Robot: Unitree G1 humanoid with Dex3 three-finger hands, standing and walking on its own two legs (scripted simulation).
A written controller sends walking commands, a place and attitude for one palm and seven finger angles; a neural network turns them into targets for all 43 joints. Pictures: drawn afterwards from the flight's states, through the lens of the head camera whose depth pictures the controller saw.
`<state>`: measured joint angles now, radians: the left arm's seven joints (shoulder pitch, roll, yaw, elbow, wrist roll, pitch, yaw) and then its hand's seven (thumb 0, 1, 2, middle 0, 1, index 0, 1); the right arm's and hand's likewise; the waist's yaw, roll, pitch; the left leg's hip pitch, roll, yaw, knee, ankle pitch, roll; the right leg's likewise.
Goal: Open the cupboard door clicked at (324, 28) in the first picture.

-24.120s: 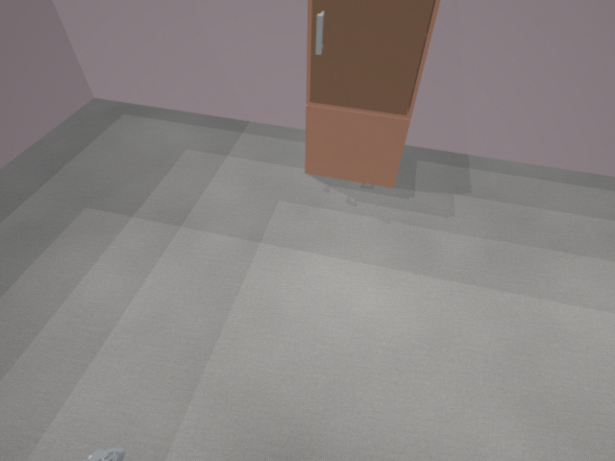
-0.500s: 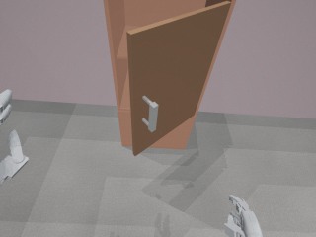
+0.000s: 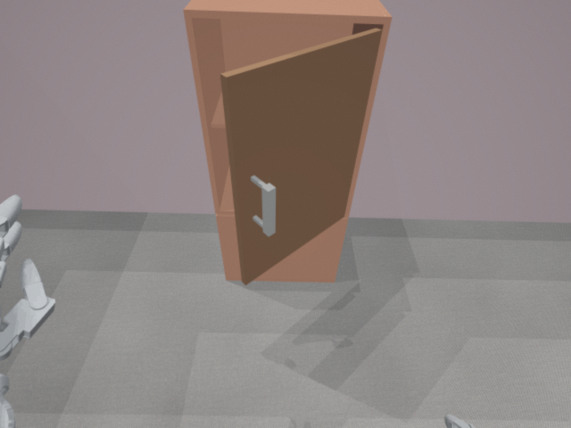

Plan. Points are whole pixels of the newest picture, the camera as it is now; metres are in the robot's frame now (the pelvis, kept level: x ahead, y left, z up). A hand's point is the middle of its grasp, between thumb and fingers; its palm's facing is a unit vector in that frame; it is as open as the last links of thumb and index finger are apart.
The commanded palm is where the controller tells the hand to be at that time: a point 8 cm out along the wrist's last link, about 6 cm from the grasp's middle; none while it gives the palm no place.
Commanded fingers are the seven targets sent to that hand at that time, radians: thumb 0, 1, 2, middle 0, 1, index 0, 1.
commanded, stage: stop stepping back and stand still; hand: left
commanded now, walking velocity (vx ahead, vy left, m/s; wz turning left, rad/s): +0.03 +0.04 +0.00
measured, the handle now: (262, 206) +0.59 +0.09 -0.04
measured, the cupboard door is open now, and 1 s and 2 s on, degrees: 43 43 43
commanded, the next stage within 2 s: let the arm hang, fingers relaxed in 0.76 s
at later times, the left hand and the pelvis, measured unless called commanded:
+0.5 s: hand (13, 316) +0.19 +0.30 +0.15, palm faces +0.42 -0.79 -0.45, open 7.4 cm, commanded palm +0.13 +0.33 +0.18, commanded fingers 0.00 0.90 0.90 -0.20 -0.30 -0.20 -0.30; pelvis -0.01 +0.03 +0.00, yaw -1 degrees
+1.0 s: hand (71, 406) +0.16 +0.30 -0.03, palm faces +0.11 -0.88 -0.46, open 7.4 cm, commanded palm none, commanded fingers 0.00 0.90 0.90 -0.20 -0.30 -0.20 -0.30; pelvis -0.03 +0.04 +0.00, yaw +1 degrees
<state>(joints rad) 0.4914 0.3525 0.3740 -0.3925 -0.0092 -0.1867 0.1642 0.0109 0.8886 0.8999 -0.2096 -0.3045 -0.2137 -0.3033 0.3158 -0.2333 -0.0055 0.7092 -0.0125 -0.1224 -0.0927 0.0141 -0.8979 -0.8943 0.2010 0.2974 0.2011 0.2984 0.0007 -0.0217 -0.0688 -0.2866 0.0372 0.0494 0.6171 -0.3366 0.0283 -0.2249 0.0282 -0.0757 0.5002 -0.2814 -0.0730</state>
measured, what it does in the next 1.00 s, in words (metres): steps on the spot: left foot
